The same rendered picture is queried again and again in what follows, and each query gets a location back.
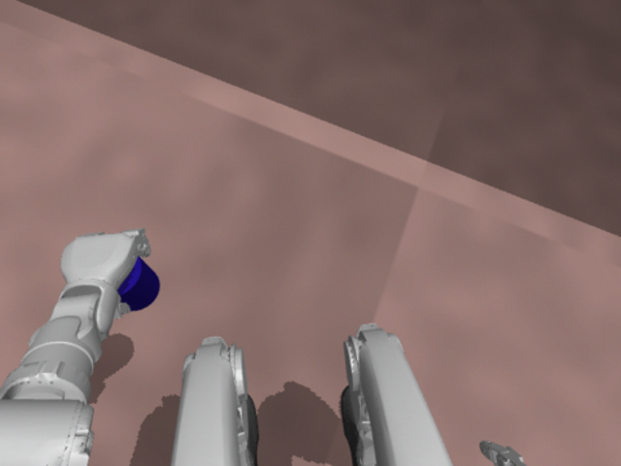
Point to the right robot foot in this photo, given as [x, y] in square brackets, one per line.
[349, 427]

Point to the mug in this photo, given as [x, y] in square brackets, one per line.
[140, 288]

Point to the left robot hand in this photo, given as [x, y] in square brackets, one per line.
[109, 258]

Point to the left robot arm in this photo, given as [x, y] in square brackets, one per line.
[45, 418]

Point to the right robot hand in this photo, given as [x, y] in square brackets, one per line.
[500, 455]

